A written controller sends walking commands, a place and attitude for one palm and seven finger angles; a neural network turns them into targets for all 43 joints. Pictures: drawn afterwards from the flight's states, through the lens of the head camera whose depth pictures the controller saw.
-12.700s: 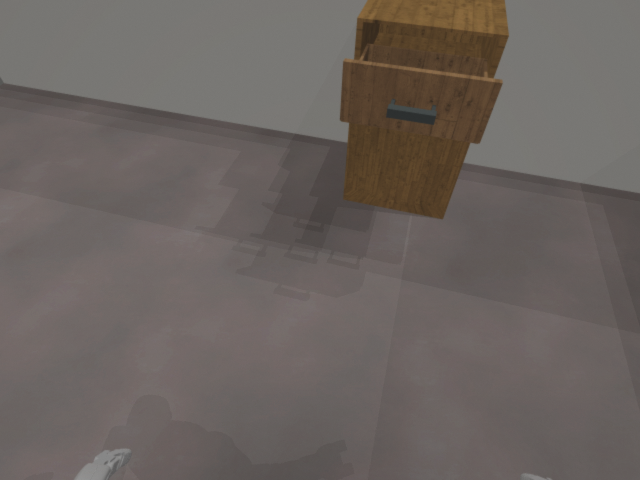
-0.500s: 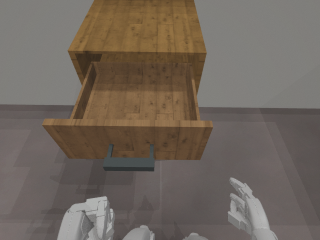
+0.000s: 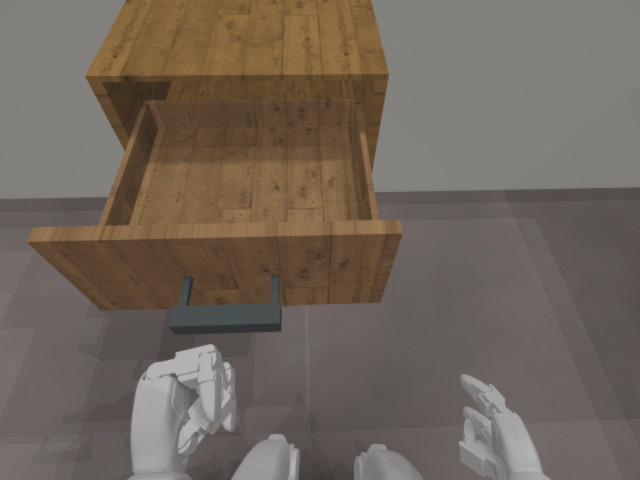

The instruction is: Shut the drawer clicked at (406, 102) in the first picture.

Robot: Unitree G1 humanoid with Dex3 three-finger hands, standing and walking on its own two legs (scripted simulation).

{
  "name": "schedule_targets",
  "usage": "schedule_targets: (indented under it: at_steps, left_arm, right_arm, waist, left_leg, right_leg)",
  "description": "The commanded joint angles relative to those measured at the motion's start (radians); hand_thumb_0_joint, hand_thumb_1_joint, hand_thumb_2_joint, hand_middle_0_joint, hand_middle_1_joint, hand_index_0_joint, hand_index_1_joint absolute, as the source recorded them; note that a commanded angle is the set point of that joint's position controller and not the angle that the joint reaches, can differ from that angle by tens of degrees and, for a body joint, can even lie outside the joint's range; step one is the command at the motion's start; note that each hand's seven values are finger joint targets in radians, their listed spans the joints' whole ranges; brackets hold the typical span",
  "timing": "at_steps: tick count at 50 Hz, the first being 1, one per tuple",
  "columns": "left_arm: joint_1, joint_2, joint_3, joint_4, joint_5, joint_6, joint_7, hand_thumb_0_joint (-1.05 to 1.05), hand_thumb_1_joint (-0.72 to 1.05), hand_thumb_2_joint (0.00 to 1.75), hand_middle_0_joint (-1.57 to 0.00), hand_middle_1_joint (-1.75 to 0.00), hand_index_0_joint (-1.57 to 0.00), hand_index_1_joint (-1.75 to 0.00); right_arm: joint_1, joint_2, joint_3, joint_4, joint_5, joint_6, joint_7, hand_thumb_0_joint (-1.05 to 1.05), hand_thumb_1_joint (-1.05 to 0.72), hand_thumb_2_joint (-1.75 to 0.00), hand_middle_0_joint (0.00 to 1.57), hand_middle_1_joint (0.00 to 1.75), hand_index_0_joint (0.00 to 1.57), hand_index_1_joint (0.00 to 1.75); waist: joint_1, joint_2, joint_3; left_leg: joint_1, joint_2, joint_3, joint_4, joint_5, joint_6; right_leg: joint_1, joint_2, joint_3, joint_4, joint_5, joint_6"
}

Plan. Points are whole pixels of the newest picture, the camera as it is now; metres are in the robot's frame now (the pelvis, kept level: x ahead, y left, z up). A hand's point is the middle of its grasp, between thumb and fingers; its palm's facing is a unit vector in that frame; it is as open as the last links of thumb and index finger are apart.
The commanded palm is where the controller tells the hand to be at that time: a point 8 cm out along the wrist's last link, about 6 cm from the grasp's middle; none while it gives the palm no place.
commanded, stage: bring the fist close to the handle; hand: left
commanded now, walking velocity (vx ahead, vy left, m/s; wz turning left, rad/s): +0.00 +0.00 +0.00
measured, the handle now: (229, 301) +0.33 +0.13 +0.02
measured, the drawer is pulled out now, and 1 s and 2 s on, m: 0.30 0.30 0.22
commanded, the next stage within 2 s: push the drawer shut in 0.74 s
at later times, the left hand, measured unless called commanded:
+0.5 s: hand (268, 386) +0.23 +0.07 +0.01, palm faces +0.01 -1.00 +0.03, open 3.3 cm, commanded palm +0.20 +0.13 +0.02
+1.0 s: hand (245, 368) +0.24 +0.10 +0.04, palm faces +0.12 -0.99 +0.04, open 3.3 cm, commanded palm +0.22 +0.13 +0.02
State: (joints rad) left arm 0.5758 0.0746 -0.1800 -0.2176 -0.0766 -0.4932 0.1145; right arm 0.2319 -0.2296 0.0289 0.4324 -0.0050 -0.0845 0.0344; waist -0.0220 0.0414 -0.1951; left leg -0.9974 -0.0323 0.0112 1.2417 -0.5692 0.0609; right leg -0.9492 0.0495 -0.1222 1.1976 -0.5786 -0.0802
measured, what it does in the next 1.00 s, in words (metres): stands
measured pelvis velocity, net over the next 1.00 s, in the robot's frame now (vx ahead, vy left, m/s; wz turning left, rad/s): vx -0.01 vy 0.01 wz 0.00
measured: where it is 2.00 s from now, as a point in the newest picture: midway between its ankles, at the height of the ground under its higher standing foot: outside the picture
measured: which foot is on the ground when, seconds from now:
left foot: down 0.00-1.00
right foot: down 0.00-1.00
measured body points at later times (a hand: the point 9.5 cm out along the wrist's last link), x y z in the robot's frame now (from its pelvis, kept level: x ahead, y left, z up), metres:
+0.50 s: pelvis +0.01 +0.00 -0.02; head +0.11 +0.00 +0.42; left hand +0.23 +0.13 +0.01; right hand +0.20 -0.22 -0.11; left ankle +0.01 +0.08 -0.63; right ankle +0.00 -0.08 -0.63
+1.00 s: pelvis -0.01 +0.01 -0.02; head +0.08 +0.01 +0.42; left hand +0.23 +0.15 +0.04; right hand +0.19 -0.20 -0.11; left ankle +0.01 +0.08 -0.63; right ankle +0.00 -0.08 -0.63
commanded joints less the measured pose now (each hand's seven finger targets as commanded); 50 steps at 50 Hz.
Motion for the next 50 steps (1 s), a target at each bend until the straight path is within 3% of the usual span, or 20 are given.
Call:
schedule_targets:
  at_steps: [1,5,6,9,12,16,18,20,22,26,27,30,33,35,40,42,44,47,50]
  left_arm:
    - [0.039,0.016,-0.042,-0.064,0.052,0.000,-0.038,0.00,0.90,0.90,-1.40,-1.60,-1.40,-1.60]
    - [-0.074,0.079,0.050,-0.141,0.055,-0.005,0.026,0.00,0.90,0.90,-1.40,-1.60,-1.40,-1.60]
    - [-0.084,0.051,0.041,-0.159,0.047,-0.021,0.046,0.00,0.90,0.90,-1.40,-1.60,-1.40,-1.60]
    - [-0.142,0.009,0.021,-0.156,0.025,-0.077,0.083,0.00,0.90,0.90,-1.40,-1.60,-1.40,-1.60]
    - [-0.135,-0.048,-0.048,-0.061,0.032,-0.097,0.065,0.00,0.90,0.90,-1.40,-1.60,-1.40,-1.60]
    - [-0.115,-0.065,-0.105,0.061,0.069,-0.054,0.000,0.00,0.90,0.90,-1.40,-1.60,-1.40,-1.60]
    - [-0.140,-0.030,-0.082,0.026,0.081,-0.032,-0.007,0.00,0.90,0.90,-1.40,-1.60,-1.40,-1.60]
    - [-0.141,0.055,0.012,-0.028,0.080,-0.025,0.020,0.00,0.90,0.90,-1.40,-1.60,-1.40,-1.60]
    - [-0.149,0.057,0.045,-0.112,0.071,-0.046,0.066,0.00,0.90,0.90,-1.40,-1.60,-1.40,-1.60]
    - [-0.145,-0.019,0.003,-0.096,0.044,-0.084,0.116,0.00,0.90,0.90,-1.40,-1.60,-1.40,-1.60]
    - [-0.147,-0.060,-0.052,-0.095,0.044,-0.092,0.108,0.00,0.90,0.90,-1.40,-1.60,-1.40,-1.60]
    - [-0.118,-0.086,-0.124,-0.025,0.061,-0.087,0.062,0.00,0.90,0.90,-1.40,-1.60,-1.40,-1.60]
    - [-0.097,-0.087,-0.176,-0.014,0.091,-0.054,0.015,0.00,0.90,0.90,-1.40,-1.60,-1.40,-1.60]
    - [-0.079,-0.029,-0.121,-0.005,0.105,-0.028,0.020,0.00,0.90,0.90,-1.40,-1.60,-1.40,-1.60]
    - [-0.187,0.020,-0.001,-0.057,0.124,-0.044,0.142,0.00,0.90,0.90,-1.40,-1.60,-1.40,-1.60]
    - [-0.203,-0.024,-0.023,-0.085,0.105,-0.070,0.171,0.00,0.90,0.90,-1.40,-1.60,-1.40,-1.60]
    - [-0.246,-0.047,-0.053,-0.103,0.089,-0.093,0.174,0.00,0.90,0.90,-1.40,-1.60,-1.40,-1.60]
    - [-0.303,-0.085,-0.142,-0.055,0.091,-0.093,0.134,0.00,0.90,0.90,-1.40,-1.60,-1.40,-1.60]
    - [-0.298,-0.087,-0.179,0.054,0.113,-0.037,0.077,0.00,0.90,0.90,-1.40,-1.60,-1.40,-1.60]
  right_arm:
    - [-0.064,-0.105,-0.052,-0.176,0.005,-0.041,-0.009,0.00,-0.90,-0.90,0.20,0.30,0.20,0.30]
    - [-0.063,-0.092,-0.051,-0.174,-0.004,-0.025,-0.017,0.00,-0.90,-0.90,0.20,0.30,0.20,0.30]
    - [-0.065,-0.080,-0.049,-0.173,-0.006,-0.027,-0.015,0.00,-0.90,-0.90,0.20,0.30,0.20,0.30]
    - [-0.068,-0.076,-0.045,-0.141,-0.012,-0.040,-0.008,0.00,-0.90,-0.90,0.20,0.30,0.20,0.30]
    - [-0.067,-0.083,-0.045,-0.117,-0.012,-0.047,0.002,0.00,-0.90,-0.90,0.20,0.30,0.20,0.30]
    - [-0.059,-0.097,-0.051,-0.124,-0.007,-0.029,0.006,0.00,-0.90,-0.90,0.20,0.30,0.20,0.30]
    - [-0.058,-0.096,-0.054,-0.141,-0.004,-0.014,0.004,0.00,-0.90,-0.90,0.20,0.30,0.20,0.30]
    - [-0.053,-0.095,-0.053,-0.151,-0.007,-0.001,-0.003,0.00,-0.90,-0.90,0.20,0.30,0.20,0.30]
    - [-0.059,-0.076,-0.052,-0.157,-0.009,0.002,-0.003,0.00,-0.90,-0.90,0.20,0.30,0.20,0.30]
    - [-0.067,-0.068,-0.045,-0.131,-0.010,-0.006,0.005,0.00,-0.90,-0.90,0.20,0.30,0.20,0.30]
    - [-0.068,-0.072,-0.043,-0.130,-0.009,-0.011,0.009,0.00,-0.90,-0.90,0.20,0.30,0.20,0.30]
    - [-0.061,-0.089,-0.048,-0.123,-0.007,-0.016,0.010,0.00,-0.90,-0.90,0.20,0.30,0.20,0.30]
    - [-0.053,-0.097,-0.052,-0.146,-0.001,-0.005,0.009,0.00,-0.90,-0.90,0.20,0.30,0.20,0.30]
    - [-0.052,-0.097,-0.053,-0.158,-0.003,0.006,0.002,0.00,-0.90,-0.90,0.20,0.30,0.20,0.30]
    - [-0.076,-0.075,-0.045,-0.156,-0.018,0.015,-0.001,0.00,-0.90,-0.90,0.20,0.30,0.20,0.30]
    - [-0.086,-0.066,-0.042,-0.151,-0.017,0.009,0.006,0.00,-0.90,-0.90,0.20,0.30,0.20,0.30]
    - [-0.086,-0.070,-0.040,-0.138,-0.015,0.002,0.010,0.00,-0.90,-0.90,0.20,0.30,0.20,0.30]
    - [-0.080,-0.087,-0.040,-0.123,-0.012,-0.004,0.009,0.00,-0.90,-0.90,0.20,0.30,0.20,0.30]
    - [-0.064,-0.100,-0.043,-0.122,-0.004,0.007,0.004,0.00,-0.90,-0.90,0.20,0.30,0.20,0.30]
  waist:
    - [-0.018,-0.097,-0.162]
    - [0.012,-0.053,-0.253]
    - [0.015,-0.039,-0.266]
    - [-0.002,-0.032,-0.283]
    - [-0.036,-0.080,-0.258]
    - [-0.048,-0.111,-0.224]
    - [-0.028,-0.086,-0.263]
    - [0.006,-0.074,-0.313]
    - [0.031,-0.040,-0.375]
    - [-0.002,-0.052,-0.319]
    - [-0.018,-0.056,-0.304]
    - [-0.052,-0.093,-0.253]
    - [-0.046,-0.073,-0.232]
    - [-0.028,-0.088,-0.235]
    - [0.014,-0.044,-0.282]
    - [0.013,-0.021,-0.307]
    - [-0.003,-0.011,-0.321]
    - [-0.052,-0.044,-0.281]
    - [-0.065,-0.064,-0.214]
  left_leg:
    - [0.065,0.020,-0.079,-0.147,0.199,-0.027]
    - [0.083,0.016,-0.064,-0.132,0.256,-0.030]
    - [0.095,0.014,-0.060,-0.130,0.273,-0.032]
    - [0.101,0.014,-0.068,-0.107,0.297,-0.039]
    - [0.062,0.019,-0.078,-0.080,0.284,-0.039]
    - [0.012,0.019,-0.077,-0.062,0.247,-0.032]
    - [0.023,0.017,-0.073,-0.068,0.256,-0.031]
    - [0.038,0.014,-0.065,-0.077,0.290,-0.032]
    - [0.084,0.010,-0.057,-0.090,0.338,-0.037]
    - [0.091,0.015,-0.069,-0.087,0.334,-0.041]
    - [0.096,0.016,-0.076,-0.090,0.330,-0.040]
    - [0.082,0.023,-0.087,-0.087,0.308,-0.035]
    - [0.093,0.024,-0.093,-0.107,0.281,-0.031]
    - [0.082,0.022,-0.092,-0.109,0.282,-0.031]
    - [0.088,0.012,-0.081,-0.104,0.273,-0.041]
    - [0.114,0.011,-0.080,-0.104,0.279,-0.045]
    - [0.138,0.016,-0.089,-0.105,0.289,-0.047]
    - [0.123,0.025,-0.103,-0.104,0.254,-0.039]
    - [0.107,0.029,-0.109,-0.124,0.212,-0.034]
  right_leg:
    - [0.167,-0.049,0.173,-0.198,0.227,0.055]
    - [0.203,-0.043,0.171,-0.164,0.299,0.046]
    - [0.203,-0.042,0.166,-0.156,0.324,0.045]
    - [0.174,-0.039,0.155,-0.133,0.365,0.047]
    - [0.149,-0.049,0.165,-0.130,0.403,0.063]
    - [0.134,-0.063,0.189,-0.135,0.379,0.074]
    - [0.154,-0.064,0.189,-0.127,0.379,0.068]
    - [0.197,-0.055,0.182,-0.115,0.402,0.056]
    - [0.228,-0.051,0.171,-0.098,0.446,0.045]
    - [0.170,-0.039,0.148,-0.105,0.440,0.049]
    - [0.149,-0.040,0.139,-0.105,0.422,0.050]
    - [0.115,-0.046,0.141,-0.120,0.396,0.059]
    - [0.090,-0.046,0.126,-0.120,0.330,0.050]
    - [0.098,-0.042,0.125,-0.115,0.318,0.044]
    - [0.085,-0.031,0.119,-0.085,0.272,0.032]
    - [0.085,-0.030,0.119,-0.089,0.273,0.033]
    - [0.072,-0.030,0.115,-0.093,0.272,0.035]
    - [0.049,-0.037,0.119,-0.116,0.251,0.044]
    - [0.028,-0.040,0.117,-0.142,0.203,0.042]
